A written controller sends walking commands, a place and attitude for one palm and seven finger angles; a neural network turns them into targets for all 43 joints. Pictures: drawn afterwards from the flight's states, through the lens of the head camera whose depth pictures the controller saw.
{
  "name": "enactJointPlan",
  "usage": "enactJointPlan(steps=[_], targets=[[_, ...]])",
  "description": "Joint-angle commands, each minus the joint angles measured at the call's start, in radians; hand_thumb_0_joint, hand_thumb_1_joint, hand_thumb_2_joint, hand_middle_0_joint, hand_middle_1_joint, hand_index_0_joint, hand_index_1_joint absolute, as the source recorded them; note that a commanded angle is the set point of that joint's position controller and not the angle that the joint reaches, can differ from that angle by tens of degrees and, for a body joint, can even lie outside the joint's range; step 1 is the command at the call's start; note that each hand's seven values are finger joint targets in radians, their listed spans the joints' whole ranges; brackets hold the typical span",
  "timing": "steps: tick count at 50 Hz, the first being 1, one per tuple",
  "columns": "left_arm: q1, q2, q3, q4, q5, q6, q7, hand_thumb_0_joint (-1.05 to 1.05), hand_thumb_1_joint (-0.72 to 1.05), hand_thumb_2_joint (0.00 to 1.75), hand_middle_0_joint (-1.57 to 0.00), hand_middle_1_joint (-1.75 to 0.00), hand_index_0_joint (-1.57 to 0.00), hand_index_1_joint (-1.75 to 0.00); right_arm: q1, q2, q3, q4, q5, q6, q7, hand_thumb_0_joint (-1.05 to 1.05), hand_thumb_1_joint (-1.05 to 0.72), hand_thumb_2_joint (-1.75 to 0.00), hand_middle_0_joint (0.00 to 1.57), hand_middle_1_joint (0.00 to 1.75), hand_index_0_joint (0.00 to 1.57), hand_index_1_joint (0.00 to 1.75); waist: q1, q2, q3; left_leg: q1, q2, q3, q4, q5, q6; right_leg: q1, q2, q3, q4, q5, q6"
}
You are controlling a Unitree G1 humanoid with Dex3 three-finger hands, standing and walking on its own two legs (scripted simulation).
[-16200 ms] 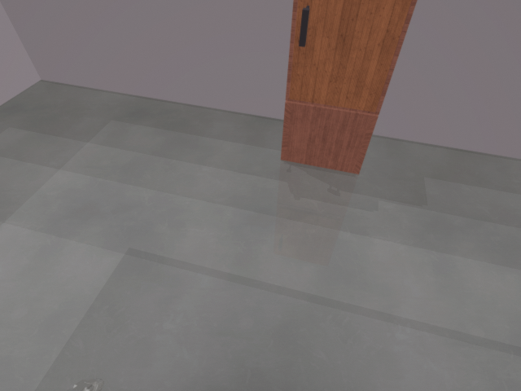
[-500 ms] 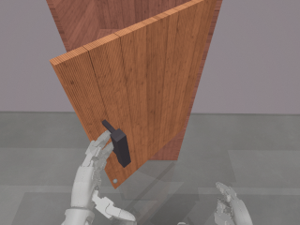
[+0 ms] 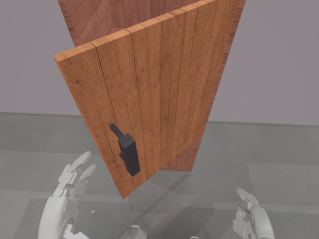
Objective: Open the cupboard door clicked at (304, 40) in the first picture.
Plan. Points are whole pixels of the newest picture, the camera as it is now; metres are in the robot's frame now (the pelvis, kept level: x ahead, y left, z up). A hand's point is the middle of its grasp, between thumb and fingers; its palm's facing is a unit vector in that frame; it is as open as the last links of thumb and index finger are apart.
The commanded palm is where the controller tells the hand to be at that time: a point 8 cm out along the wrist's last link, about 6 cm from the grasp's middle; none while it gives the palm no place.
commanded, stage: slide the hand sideways off the handle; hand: left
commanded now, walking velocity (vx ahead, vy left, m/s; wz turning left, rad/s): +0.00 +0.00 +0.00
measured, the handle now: (124, 150) +0.30 +0.11 +0.08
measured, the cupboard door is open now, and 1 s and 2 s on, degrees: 44 44 44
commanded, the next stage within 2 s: draw the hand back to the body in 0.10 s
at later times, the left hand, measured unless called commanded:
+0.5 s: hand (71, 206) +0.17 +0.17 +0.11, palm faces +0.02 -1.00 -0.06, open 16.3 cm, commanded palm +0.13 +0.23 +0.13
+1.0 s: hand (23, 181) +0.19 +0.24 +0.16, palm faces +0.28 -0.89 -0.37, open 13.9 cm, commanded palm +0.15 +0.29 +0.20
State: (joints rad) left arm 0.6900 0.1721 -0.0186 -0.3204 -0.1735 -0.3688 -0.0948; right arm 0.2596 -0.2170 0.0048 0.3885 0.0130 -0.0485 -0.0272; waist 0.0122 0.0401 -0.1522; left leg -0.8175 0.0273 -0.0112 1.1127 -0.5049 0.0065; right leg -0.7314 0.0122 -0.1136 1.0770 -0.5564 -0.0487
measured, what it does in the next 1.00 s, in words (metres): rises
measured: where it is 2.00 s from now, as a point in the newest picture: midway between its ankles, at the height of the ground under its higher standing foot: outside the picture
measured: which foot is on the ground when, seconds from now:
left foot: down 0.00-1.00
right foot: down 0.00-1.00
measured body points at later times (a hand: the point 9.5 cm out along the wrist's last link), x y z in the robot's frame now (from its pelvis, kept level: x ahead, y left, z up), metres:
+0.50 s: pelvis +0.00 +0.01 +0.01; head +0.01 +0.00 +0.46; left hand +0.16 +0.23 +0.12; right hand +0.18 -0.22 -0.05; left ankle +0.02 +0.11 -0.66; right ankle -0.01 -0.09 -0.66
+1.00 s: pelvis +0.02 +0.02 +0.06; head +0.00 +0.02 +0.51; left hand +0.17 +0.29 +0.19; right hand +0.20 -0.19 -0.01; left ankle +0.02 +0.11 -0.66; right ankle -0.01 -0.09 -0.66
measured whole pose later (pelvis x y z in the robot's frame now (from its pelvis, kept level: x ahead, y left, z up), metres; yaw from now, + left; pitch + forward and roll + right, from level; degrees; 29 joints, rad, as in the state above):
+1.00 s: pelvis +0.02 +0.02 +0.06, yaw +0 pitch +1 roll -2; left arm 0.64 0.33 0.15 -0.46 -0.05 -0.01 0.12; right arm 0.26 -0.21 0.07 0.50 0.02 -0.09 -0.11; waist 0.05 0.05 -0.08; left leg -0.36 0.00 0.02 0.70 -0.36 0.04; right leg -0.28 0.00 -0.07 0.64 -0.38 -0.01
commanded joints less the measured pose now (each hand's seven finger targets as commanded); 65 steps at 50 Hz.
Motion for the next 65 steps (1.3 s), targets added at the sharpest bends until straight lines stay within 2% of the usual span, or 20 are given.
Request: enactJointPlan(steps=[1,5,8,12,15,17,20,21,30,35,36,37,38,40,41,45,50,55,61,65], targets=[[0.022,0.077,0.065,-0.209,-0.037,-0.073,-0.048,0.00,-0.50,0.30,-0.15,-0.30,-0.15,-0.30,-0.062,-0.101,-0.052,-0.160,0.011,-0.060,-0.019,0.00,-0.90,-0.90,0.20,0.30,0.20,0.30,-0.015,-0.044,-0.113,0.093,-0.042,-0.025,-0.124,0.205,0.019,0.070,0.008,0.105,-0.193,0.285,0.033],[0.024,0.092,0.098,-0.212,-0.060,-0.063,-0.064,0.00,-0.50,0.30,-0.15,-0.30,-0.15,-0.30,-0.075,-0.099,-0.052,-0.162,0.016,-0.060,-0.028,0.00,-0.90,-0.90,0.20,0.30,0.20,0.30,-0.003,-0.035,-0.118,0.074,-0.043,-0.024,-0.119,0.184,0.018,0.082,0.006,0.120,-0.206,0.233,0.032],[-0.027,0.080,0.077,-0.215,-0.063,-0.059,-0.061,0.00,-0.50,0.30,-0.15,-0.30,-0.15,-0.30,-0.075,-0.103,-0.046,-0.162,0.016,-0.068,-0.032,0.00,-0.90,-0.90,0.20,0.30,0.20,0.30,-0.018,-0.030,-0.087,0.069,-0.042,-0.027,-0.118,0.142,0.019,0.042,0.005,0.125,-0.224,0.158,0.034],[-0.028,0.130,0.115,-0.270,-0.059,-0.050,-0.046,0.00,-0.50,0.30,-0.15,-0.30,-0.15,-0.30,-0.071,-0.101,-0.045,-0.164,0.018,-0.073,-0.034,0.00,-0.90,-0.90,0.20,0.30,0.20,0.30,0.000,0.005,-0.135,0.104,-0.040,-0.027,-0.139,0.160,0.021,0.079,0.005,0.125,-0.230,0.166,0.029],[-0.022,0.171,0.183,-0.257,-0.070,-0.016,-0.035,0.00,-0.50,0.30,-0.15,-0.30,-0.15,-0.30,-0.074,-0.096,-0.042,-0.156,0.025,-0.064,-0.041,0.00,-0.90,-0.90,0.20,0.30,0.20,0.30,0.010,-0.018,-0.120,0.114,-0.038,-0.028,-0.163,0.166,0.022,0.118,0.008,0.126,-0.256,0.163,0.030],[-0.015,0.134,0.157,-0.262,-0.080,0.002,-0.042,0.00,-0.50,0.30,-0.15,-0.30,-0.15,-0.30,-0.083,-0.094,-0.034,-0.158,0.032,-0.068,-0.041,0.00,-0.90,-0.90,0.20,0.30,0.20,0.30,0.004,0.019,-0.088,0.144,-0.039,-0.027,-0.189,0.162,0.021,0.109,0.009,0.111,-0.272,0.164,0.031],[-0.018,0.139,0.169,-0.241,-0.100,0.035,-0.057,0.00,-0.50,0.30,-0.15,-0.30,-0.15,-0.30,-0.088,-0.103,-0.030,-0.149,0.035,-0.077,-0.046,0.00,-0.90,-0.90,0.20,0.30,0.20,0.30,-0.003,-0.022,-0.062,0.161,-0.035,-0.037,-0.215,0.156,0.022,0.127,0.012,0.103,-0.300,0.154,0.033],[-0.020,0.140,0.165,-0.253,-0.101,0.040,-0.063,0.00,-0.50,0.30,-0.15,-0.30,-0.15,-0.30,-0.089,-0.105,-0.029,-0.151,0.038,-0.082,-0.046,0.00,-0.90,-0.90,0.20,0.30,0.20,0.30,-0.003,-0.004,-0.050,0.173,-0.035,-0.037,-0.227,0.153,0.022,0.120,0.012,0.097,-0.306,0.151,0.034],[-0.042,0.198,0.252,-0.285,-0.128,0.095,-0.083,0.00,-0.50,0.30,-0.15,-0.30,-0.15,-0.30,-0.083,-0.112,-0.021,-0.126,0.042,-0.120,-0.050,0.00,-0.90,-0.90,0.20,0.30,0.20,0.30,0.013,0.002,-0.054,0.260,-0.033,-0.043,-0.292,0.222,0.023,0.199,0.020,0.065,-0.335,0.253,0.029],[-0.080,0.210,0.273,-0.312,-0.147,0.130,-0.106,0.00,-0.32,0.37,-0.16,-0.30,-0.16,-0.30,-0.088,-0.117,-0.011,-0.112,0.047,-0.142,-0.049,0.00,-0.90,-0.90,0.20,0.30,0.20,0.30,0.015,0.037,-0.044,0.313,-0.031,-0.046,-0.328,0.249,0.022,0.227,0.022,0.051,-0.357,0.292,0.028],[-0.094,0.377,0.311,-0.406,0.021,0.174,0.040,0.00,-0.29,0.39,-0.16,-0.30,-0.16,-0.30,-0.090,-0.113,-0.015,-0.124,0.030,-0.121,-0.078,0.00,-0.90,-0.90,0.20,0.30,0.20,0.30,0.068,0.043,-0.052,0.331,-0.014,-0.026,-0.377,0.250,0.019,0.259,-0.008,0.122,-0.423,0.286,0.011],[-0.032,0.262,0.252,-0.382,0.035,0.216,0.102,0.00,-0.26,0.40,-0.16,-0.30,-0.16,-0.30,-0.081,-0.088,-0.002,-0.122,0.024,-0.113,-0.086,0.00,-0.90,-0.90,0.20,0.30,0.20,0.30,0.039,0.044,-0.002,0.353,-0.020,-0.021,-0.394,0.244,0.017,0.256,-0.016,0.109,-0.447,0.276,0.014],[-0.015,0.226,0.219,-0.360,0.063,0.245,0.140,0.00,-0.22,0.42,-0.16,-0.30,-0.16,-0.30,-0.073,-0.088,0.000,-0.107,0.025,-0.102,-0.086,0.00,-0.90,-0.90,0.20,0.30,0.20,0.30,0.031,0.059,0.025,0.375,-0.015,-0.021,-0.408,0.241,0.017,0.262,-0.016,0.093,-0.454,0.270,0.017],[-0.031,0.243,0.232,-0.352,0.088,0.277,0.186,0.00,-0.15,0.45,-0.16,-0.30,-0.16,-0.30,-0.092,-0.096,0.002,-0.096,0.021,-0.086,-0.087,0.00,-0.90,-0.90,0.20,0.30,0.20,0.30,0.031,0.013,0.043,0.400,-0.010,-0.026,-0.437,0.247,0.021,0.292,-0.013,0.085,-0.490,0.266,0.019],[-0.049,0.252,0.235,-0.352,0.096,0.284,0.200,0.00,-0.12,0.47,-0.16,-0.30,-0.16,-0.30,-0.097,-0.099,0.004,-0.092,0.019,-0.082,-0.090,0.00,-0.90,-0.90,0.20,0.30,0.20,0.30,0.025,-0.008,0.054,0.423,-0.007,-0.025,-0.451,0.249,0.023,0.299,-0.015,0.084,-0.505,0.270,0.023],[-0.103,0.291,0.275,-0.356,0.117,0.288,0.236,0.00,0.02,0.52,-0.17,-0.30,-0.17,-0.30,-0.114,-0.108,0.012,-0.062,0.010,-0.090,-0.095,0.00,-0.90,-0.90,0.20,0.30,0.20,0.30,0.032,0.008,0.045,0.501,-0.007,-0.032,-0.526,0.292,0.023,0.390,-0.018,0.073,-0.547,0.312,0.020],[-0.119,0.289,0.290,-0.374,0.126,0.284,0.243,0.00,0.20,0.60,-0.18,-0.30,-0.18,-0.30,-0.131,-0.109,0.015,-0.026,0.005,-0.111,-0.082,0.00,-0.90,-0.90,0.20,0.30,0.20,0.30,0.040,0.051,0.042,0.592,0.001,-0.038,-0.600,0.426,0.015,0.483,-0.019,0.065,-0.585,0.400,0.021],[-0.136,0.304,0.341,-0.332,0.123,0.283,0.242,0.00,0.37,0.68,-0.18,-0.30,-0.18,-0.30,-0.150,-0.114,0.009,0.010,-0.002,-0.113,-0.070,0.00,-0.90,-0.90,0.20,0.30,0.20,0.30,0.047,0.018,0.075,0.639,0.008,-0.031,-0.658,0.496,0.008,0.548,-0.016,0.062,-0.636,0.451,0.021],[-0.206,0.324,0.398,-0.326,0.115,0.272,0.238,0.00,0.58,0.76,-0.19,-0.30,-0.19,-0.30,-0.170,-0.116,0.001,0.029,-0.004,-0.106,-0.060,0.00,-0.90,-0.90,0.20,0.30,0.20,0.30,0.052,0.015,0.093,0.685,0.011,-0.020,-0.708,0.511,0.006,0.593,-0.014,0.069,-0.681,0.473,0.024],[-0.264,0.346,0.433,-0.325,0.114,0.263,0.238,0.00,0.73,0.82,-0.19,-0.30,-0.19,-0.30,-0.180,-0.119,-0.003,0.046,-0.006,-0.104,-0.056,0.00,-0.90,-0.90,0.20,0.30,0.20,0.30,0.054,0.050,0.097,0.706,0.007,-0.012,-0.725,0.509,0.006,0.614,-0.012,0.074,-0.707,0.479,0.021]])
